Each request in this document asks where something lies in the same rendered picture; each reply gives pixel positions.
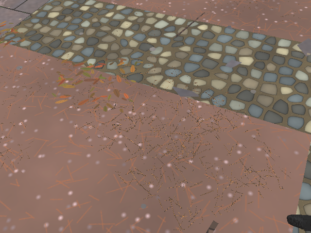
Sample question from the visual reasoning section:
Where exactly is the right robot hand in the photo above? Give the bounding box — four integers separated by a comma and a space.
287, 215, 311, 232

